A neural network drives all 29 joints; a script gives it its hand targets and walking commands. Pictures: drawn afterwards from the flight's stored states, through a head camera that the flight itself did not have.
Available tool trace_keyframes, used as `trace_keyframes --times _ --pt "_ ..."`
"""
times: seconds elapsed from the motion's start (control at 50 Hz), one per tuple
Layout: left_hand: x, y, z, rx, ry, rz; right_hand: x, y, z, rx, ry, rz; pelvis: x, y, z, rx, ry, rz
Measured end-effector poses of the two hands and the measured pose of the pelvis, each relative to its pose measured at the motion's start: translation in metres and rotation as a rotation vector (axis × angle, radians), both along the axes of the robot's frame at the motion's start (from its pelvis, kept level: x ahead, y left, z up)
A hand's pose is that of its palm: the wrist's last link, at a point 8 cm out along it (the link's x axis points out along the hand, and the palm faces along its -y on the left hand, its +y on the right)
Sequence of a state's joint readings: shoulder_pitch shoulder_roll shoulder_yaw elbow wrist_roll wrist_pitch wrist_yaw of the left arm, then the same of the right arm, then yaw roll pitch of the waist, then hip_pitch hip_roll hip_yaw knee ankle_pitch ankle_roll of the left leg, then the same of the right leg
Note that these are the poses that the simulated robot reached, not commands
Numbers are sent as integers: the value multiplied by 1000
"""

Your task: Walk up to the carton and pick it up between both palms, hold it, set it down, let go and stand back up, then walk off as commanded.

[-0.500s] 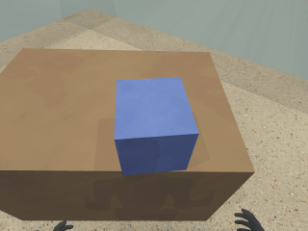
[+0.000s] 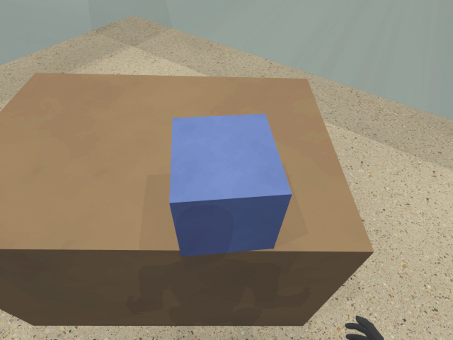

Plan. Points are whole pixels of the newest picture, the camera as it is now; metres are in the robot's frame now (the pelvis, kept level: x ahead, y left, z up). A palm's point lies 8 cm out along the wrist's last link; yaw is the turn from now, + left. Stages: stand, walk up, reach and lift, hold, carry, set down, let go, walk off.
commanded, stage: walk off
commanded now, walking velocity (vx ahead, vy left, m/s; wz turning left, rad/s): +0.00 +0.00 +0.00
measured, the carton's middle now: (223, 184) +0.43 +0.04 +0.00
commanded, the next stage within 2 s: none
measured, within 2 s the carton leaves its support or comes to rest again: neither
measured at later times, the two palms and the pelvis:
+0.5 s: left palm out of the picture -0.01 +0.33 -0.14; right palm out of the picture +0.03 -0.25 -0.10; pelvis -0.07 +0.03 -0.01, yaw +0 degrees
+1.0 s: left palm out of the picture -0.12 +0.33 -0.14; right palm out of the picture -0.08 -0.27 -0.13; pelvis -0.19 +0.03 -0.02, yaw -1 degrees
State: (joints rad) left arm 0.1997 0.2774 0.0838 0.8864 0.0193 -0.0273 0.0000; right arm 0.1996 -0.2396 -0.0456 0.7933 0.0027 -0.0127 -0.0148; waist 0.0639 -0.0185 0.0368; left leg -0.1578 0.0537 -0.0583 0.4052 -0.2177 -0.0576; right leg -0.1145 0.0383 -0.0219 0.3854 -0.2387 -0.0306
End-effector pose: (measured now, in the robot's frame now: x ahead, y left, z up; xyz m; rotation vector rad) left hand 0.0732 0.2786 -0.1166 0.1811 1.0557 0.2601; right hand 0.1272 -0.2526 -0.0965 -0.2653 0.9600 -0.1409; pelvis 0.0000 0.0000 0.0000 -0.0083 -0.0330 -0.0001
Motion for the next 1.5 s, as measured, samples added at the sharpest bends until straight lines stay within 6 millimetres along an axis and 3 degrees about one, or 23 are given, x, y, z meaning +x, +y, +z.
trace_keyframes --times 0.1,0.2,0.3,0.42,0.58,0.66,0.8,0.96,1.1,1.28,1.4,1.5 --pt "-7 3 -2 -1 22 -13 -11 -5 -2 -19 40 -20 -6 4 -1 -5 19 -2" --pt "-21 20 -13 -7 64 -14 -28 -11 1 -78 88 -55 -17 19 -4 -25 31 -3" --pt "-35 44 -24 0 105 -22 -52 -3 1 -117 131 -58 -34 35 -9 -40 25 -1" --pt "-63 57 -26 15 153 -23 -78 4 -1 -124 162 -41 -56 39 -9 -44 12 -5" --pt "-103 46 -27 42 182 -17 -110 -11 -13 -102 155 -34 -90 21 -15 -20 8 -9" --pt "-130 33 -29 70 192 -18 -128 -27 -31 -79 157 -46 -110 6 -26 5 3 -7" --pt "-161 32 -12 121 191 -30 -161 -31 -36 -49 179 -59 -139 2 -20 23 -10 -12" --pt "-186 45 -18 109 159 -48 -199 -21 -32 -79 192 -58 -176 17 -23 2 4 -12" --pt "-211 68 -40 59 134 -54 -238 8 -29 -118 180 -34 -218 47 -31 -27 -26 -5" --pt "-261 87 -38 49 145 -36 -284 21 -9 -146 150 -34 -263 61 -23 -58 -50 -17" --pt "-303 90 -38 68 176 -27 -316 15 -14 -141 152 -38 -294 56 -26 -53 -47 -20" --pt "-341 78 -38 79 195 -24 -343 3 -24 -122 146 -39 -321 42 -32 -34 -52 -22"
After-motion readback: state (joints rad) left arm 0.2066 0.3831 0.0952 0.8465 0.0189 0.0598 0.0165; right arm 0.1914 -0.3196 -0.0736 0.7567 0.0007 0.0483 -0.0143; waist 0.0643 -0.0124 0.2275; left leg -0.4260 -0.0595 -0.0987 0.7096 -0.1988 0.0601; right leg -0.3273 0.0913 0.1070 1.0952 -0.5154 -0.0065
